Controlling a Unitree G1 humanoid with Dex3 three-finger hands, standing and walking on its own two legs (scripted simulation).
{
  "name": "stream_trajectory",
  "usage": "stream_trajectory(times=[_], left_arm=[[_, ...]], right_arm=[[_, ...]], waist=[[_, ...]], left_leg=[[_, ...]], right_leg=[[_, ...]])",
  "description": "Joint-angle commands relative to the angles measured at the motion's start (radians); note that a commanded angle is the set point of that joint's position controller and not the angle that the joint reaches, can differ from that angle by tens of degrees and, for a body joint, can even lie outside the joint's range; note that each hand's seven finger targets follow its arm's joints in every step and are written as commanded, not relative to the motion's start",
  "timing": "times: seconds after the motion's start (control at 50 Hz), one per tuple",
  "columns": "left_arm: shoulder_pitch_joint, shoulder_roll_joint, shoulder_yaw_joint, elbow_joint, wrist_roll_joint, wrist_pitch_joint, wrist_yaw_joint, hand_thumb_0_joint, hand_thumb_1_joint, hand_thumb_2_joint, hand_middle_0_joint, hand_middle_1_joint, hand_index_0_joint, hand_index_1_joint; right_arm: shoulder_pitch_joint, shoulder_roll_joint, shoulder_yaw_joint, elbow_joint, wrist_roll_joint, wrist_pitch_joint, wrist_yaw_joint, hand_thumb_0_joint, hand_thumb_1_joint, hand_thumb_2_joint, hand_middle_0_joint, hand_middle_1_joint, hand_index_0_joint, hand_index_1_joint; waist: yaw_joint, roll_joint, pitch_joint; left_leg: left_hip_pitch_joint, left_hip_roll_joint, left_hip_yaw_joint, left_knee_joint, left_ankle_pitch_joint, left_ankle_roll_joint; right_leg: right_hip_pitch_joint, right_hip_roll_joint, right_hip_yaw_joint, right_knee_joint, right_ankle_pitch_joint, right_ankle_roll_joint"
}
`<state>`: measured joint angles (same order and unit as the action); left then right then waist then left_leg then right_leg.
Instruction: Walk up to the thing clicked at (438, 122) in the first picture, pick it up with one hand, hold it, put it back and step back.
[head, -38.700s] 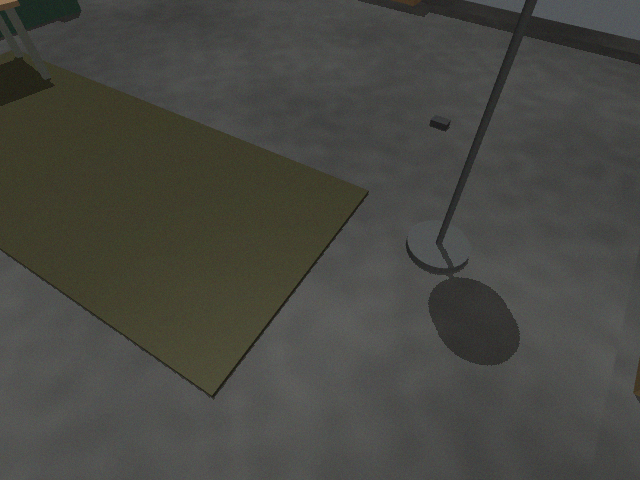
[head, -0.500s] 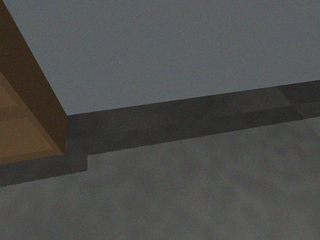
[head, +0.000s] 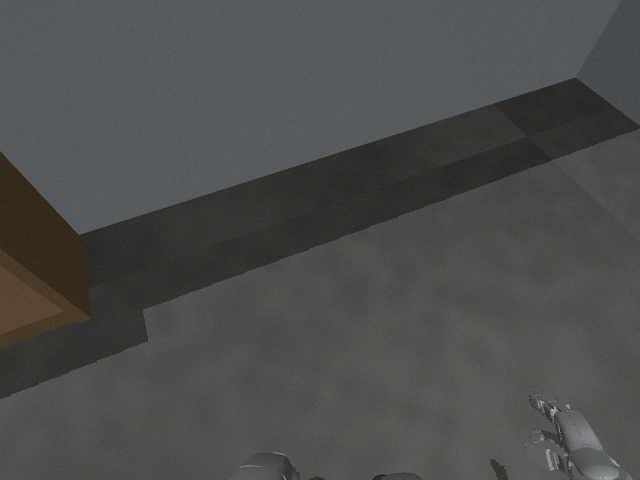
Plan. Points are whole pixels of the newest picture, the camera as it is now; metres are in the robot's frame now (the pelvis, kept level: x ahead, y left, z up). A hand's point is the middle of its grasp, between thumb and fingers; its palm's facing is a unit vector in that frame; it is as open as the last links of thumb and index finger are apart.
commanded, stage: walk up
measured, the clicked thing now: out of the picture -0.39 -0.62 -0.76
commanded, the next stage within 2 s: none
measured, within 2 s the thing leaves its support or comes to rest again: neither
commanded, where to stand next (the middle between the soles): +0.06 +0.00 m, yaw -79 degrees
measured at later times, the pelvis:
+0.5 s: pelvis -0.01 +0.03 -0.02, yaw -28 degrees
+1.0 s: pelvis +0.05 +0.05 -0.02, yaw -51 degrees
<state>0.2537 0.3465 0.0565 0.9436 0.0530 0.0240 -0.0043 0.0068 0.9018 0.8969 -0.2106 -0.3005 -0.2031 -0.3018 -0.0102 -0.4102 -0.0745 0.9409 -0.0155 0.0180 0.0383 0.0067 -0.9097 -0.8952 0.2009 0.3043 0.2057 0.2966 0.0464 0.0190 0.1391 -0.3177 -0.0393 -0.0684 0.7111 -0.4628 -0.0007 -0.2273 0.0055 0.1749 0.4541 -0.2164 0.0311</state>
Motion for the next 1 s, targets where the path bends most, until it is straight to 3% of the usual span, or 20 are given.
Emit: stream_trajectory(times=[0.0,0.02,0.04,0.06,0.1,0.16,0.22,0.32,0.44,0.46,0.5,0.52,0.6,0.72,0.82,0.84,0.86,0.88,0.9,0.98], left_arm=[[-0.115,0.268,0.08,-0.209,0.001,-0.026,0.026,0.0,0.9,0.9,-0.2,-0.3,-0.2,-0.3],[-0.157,0.256,0.075,-0.233,-0.007,-0.021,0.024,0.0,0.9,0.9,-0.2,-0.3,-0.2,-0.3],[-0.148,0.192,0.061,-0.262,-0.014,-0.017,0.025,0.0,0.9,0.9,-0.2,-0.3,-0.2,-0.3],[-0.101,0.151,0.052,-0.265,-0.014,-0.013,0.028,0.0,0.9,0.9,-0.2,-0.3,-0.2,-0.3],[0.037,0.236,0.075,-0.228,-0.011,0.011,0.031,0.0,0.9,0.9,-0.2,-0.3,-0.2,-0.3],[0.036,0.261,0.098,-0.187,-0.024,0.021,-0.013,0.0,0.9,0.9,-0.2,-0.3,-0.2,-0.3],[0.027,0.231,0.079,-0.22,-0.031,0.019,-0.047,0.0,0.9,0.9,-0.2,-0.3,-0.2,-0.3],[-0.092,0.226,0.064,-0.298,-0.021,-0.001,-0.058,0.0,0.9,0.9,-0.2,-0.3,-0.2,-0.3],[0.069,0.236,0.07,-0.255,-0.019,-0.026,-0.036,0.0,0.9,0.9,-0.2,-0.3,-0.2,-0.3],[0.137,0.294,0.091,-0.242,-0.013,-0.035,-0.025,0.0,0.9,0.9,-0.2,-0.3,-0.2,-0.3],[0.121,0.38,0.112,-0.296,-0.009,-0.047,-0.006,0.0,0.9,0.9,-0.2,-0.3,-0.2,-0.3],[0.126,0.397,0.115,-0.303,-0.02,-0.038,-0.005,0.0,0.9,0.9,-0.2,-0.3,-0.2,-0.3],[0.028,0.311,0.08,-0.334,-0.045,-0.032,0.018,0.0,0.9,0.9,-0.2,-0.3,-0.2,-0.3],[0.004,0.321,0.077,-0.361,-0.025,-0.029,0.014,0.0,0.9,0.9,-0.2,-0.3,-0.2,-0.3],[-0.069,0.29,0.068,-0.395,-0.036,-0.005,0.018,0.0,0.9,0.9,-0.2,-0.3,-0.2,-0.3],[-0.058,0.242,0.054,-0.396,-0.048,-0.003,0.02,0.0,0.9,0.9,-0.2,-0.3,-0.2,-0.3],[-0.024,0.185,0.038,-0.398,-0.054,-0.003,0.023,0.0,0.9,0.9,-0.2,-0.3,-0.2,-0.3],[0.058,0.216,0.042,-0.363,-0.041,0.002,0.033,0.0,0.9,0.9,-0.2,-0.3,-0.2,-0.3],[0.106,0.279,0.054,-0.331,-0.032,0.006,0.038,0.0,0.9,0.9,-0.2,-0.3,-0.2,-0.3],[0.075,0.282,0.083,-0.282,-0.043,0.008,-0.001,0.0,0.9,0.9,-0.2,-0.3,-0.2,-0.3]], right_arm=[[0.139,-0.147,-0.069,-0.094,-0.001,0.0,-0.001,0.0,-0.9,-0.9,0.2,0.3,0.2,0.3],[0.216,-0.142,-0.074,-0.081,-0.005,-0.001,-0.007,0.0,-0.9,-0.9,0.2,0.3,0.2,0.3],[0.255,-0.199,-0.093,-0.089,-0.022,-0.004,-0.016,0.0,-0.9,-0.9,0.2,0.3,0.2,0.3],[0.21,-0.255,-0.103,-0.116,-0.03,-0.004,-0.024,0.0,-0.9,-0.9,0.2,0.3,0.2,0.3],[0.051,-0.276,-0.108,-0.193,-0.02,0.0,-0.023,0.0,-0.9,-0.9,0.2,0.3,0.2,0.3],[-0.001,-0.195,-0.09,-0.226,-0.025,-0.016,-0.025,0.0,-0.9,-0.9,0.2,0.3,0.2,0.3],[0.089,-0.193,-0.088,-0.214,-0.019,-0.032,-0.031,0.0,-0.9,-0.9,0.2,0.3,0.2,0.3],[0.22,-0.246,-0.104,-0.239,-0.024,-0.036,-0.009,0.0,-0.9,-0.9,0.2,0.3,0.2,0.3],[0.203,-0.234,-0.096,-0.296,-0.002,-0.013,0.004,0.0,-0.9,-0.9,0.2,0.3,0.2,0.3],[0.215,-0.203,-0.083,-0.303,0.012,-0.013,0.007,0.0,-0.9,-0.9,0.2,0.3,0.2,0.3],[0.173,-0.139,-0.049,-0.351,0.019,-0.009,0.004,0.0,-0.9,-0.9,0.2,0.3,0.2,0.3],[0.166,-0.182,-0.057,-0.348,0.015,-0.013,-0.005,0.0,-0.9,-0.9,0.2,0.3,0.2,0.3],[0.223,-0.194,-0.06,-0.272,0.021,-0.014,-0.009,0.0,-0.9,-0.9,0.2,0.3,0.2,0.3],[0.223,-0.158,-0.056,-0.288,0.02,-0.004,-0.03,0.0,-0.9,-0.9,0.2,0.3,0.2,0.3],[0.325,-0.137,-0.061,-0.263,0.003,-0.025,-0.047,0.0,-0.9,-0.9,0.2,0.3,0.2,0.3],[0.346,-0.169,-0.07,-0.264,-0.013,-0.032,-0.05,0.0,-0.9,-0.9,0.2,0.3,0.2,0.3],[0.357,-0.251,-0.09,-0.274,-0.023,-0.039,-0.058,0.0,-0.9,-0.9,0.2,0.3,0.2,0.3],[0.284,-0.265,-0.091,-0.295,-0.013,-0.04,-0.059,0.0,-0.9,-0.9,0.2,0.3,0.2,0.3],[0.223,-0.303,-0.103,-0.306,-0.002,-0.042,-0.053,0.0,-0.9,-0.9,0.2,0.3,0.2,0.3],[0.185,-0.21,-0.071,-0.32,-0.01,-0.055,-0.047,0.0,-0.9,-0.9,0.2,0.3,0.2,0.3]], waist=[[-0.102,-0.173,-0.214],[-0.152,-0.13,-0.247],[-0.176,0.031,-0.254],[-0.137,0.263,-0.237],[-0.072,0.219,-0.201],[-0.035,0.15,-0.094],[-0.06,0.149,-0.088],[-0.122,0.151,-0.105],[-0.044,0.079,-0.198],[0.004,-0.051,-0.254],[0.025,-0.266,-0.19],[0.037,-0.271,-0.202],[-0.039,-0.184,-0.186],[-0.04,-0.174,-0.144],[-0.115,-0.146,-0.138],[-0.131,-0.038,-0.142],[-0.126,0.193,-0.151],[-0.061,0.152,-0.141],[-0.056,0.162,-0.141],[-0.046,0.175,-0.086]], left_leg=[[0.203,0.012,-0.035,-0.14,0.103,0.006],[0.357,0.018,-0.02,-0.299,0.218,0.009],[0.485,0.145,-0.15,-0.441,0.216,0.041],[0.455,0.372,-0.374,-0.444,0.358,0.097],[0.209,0.516,-0.37,-0.475,0.239,0.256],[0.116,0.343,-0.15,-0.473,0.242,0.18],[0.227,0.269,-0.016,-0.432,0.253,0.122],[0.292,0.376,0.028,-0.394,0.303,0.195],[0.179,0.332,0.207,-0.083,0.493,0.12],[0.073,0.259,0.253,0.113,0.466,0.063],[-0.388,0.04,0.13,0.33,-0.164,-0.031],[-0.33,0.071,0.057,0.367,-0.219,-0.029],[-0.31,0.101,0.037,0.282,-0.016,-0.036],[-0.117,0.025,0.042,0.213,0.019,-0.011],[0.165,0.003,0.045,-0.119,0.223,0.04],[0.222,0.073,-0.049,-0.24,0.226,0.06],[0.273,0.32,-0.327,-0.358,0.254,0.101],[0.188,0.463,-0.444,-0.406,0.272,0.13],[0.11,0.528,-0.478,-0.43,0.17,0.194],[0.039,0.324,-0.157,-0.417,0.208,0.139]], right_leg=[[-0.086,-0.129,0.25,0.006,0.378,-0.168],[-0.175,-0.075,0.194,0.082,0.294,-0.127],[-0.324,0.036,0.088,0.202,0.098,-0.048],[-0.402,0.145,0.01,0.38,-0.329,-0.03],[-0.293,0.009,-0.037,0.58,-0.354,-0.015],[-0.255,-0.017,-0.05,0.66,-0.179,-0.017],[-0.31,-0.027,-0.098,0.538,-0.089,-0.014],[-0.272,-0.066,-0.182,0.299,-0.169,-0.012],[0.038,0.015,-0.278,0.005,-0.04,-0.072],[0.209,-0.007,-0.169,-0.056,-0.013,-0.12],[0.361,-0.301,0.409,-0.078,0.201,-0.306],[0.283,-0.35,0.461,-0.087,0.182,-0.373],[0.255,-0.155,0.156,-0.015,0.309,-0.225],[-0.034,-0.12,0.202,0.018,0.39,-0.257],[-0.239,-0.068,0.243,0.157,0.299,-0.178],[-0.295,-0.004,0.2,0.258,0.161,-0.117],[-0.392,0.146,0.067,0.475,-0.152,-0.051],[-0.378,0.147,0.048,0.601,-0.335,-0.037],[-0.323,0.088,0.008,0.697,-0.353,-0.031],[-0.293,0.05,-0.015,0.754,-0.198,-0.039]])
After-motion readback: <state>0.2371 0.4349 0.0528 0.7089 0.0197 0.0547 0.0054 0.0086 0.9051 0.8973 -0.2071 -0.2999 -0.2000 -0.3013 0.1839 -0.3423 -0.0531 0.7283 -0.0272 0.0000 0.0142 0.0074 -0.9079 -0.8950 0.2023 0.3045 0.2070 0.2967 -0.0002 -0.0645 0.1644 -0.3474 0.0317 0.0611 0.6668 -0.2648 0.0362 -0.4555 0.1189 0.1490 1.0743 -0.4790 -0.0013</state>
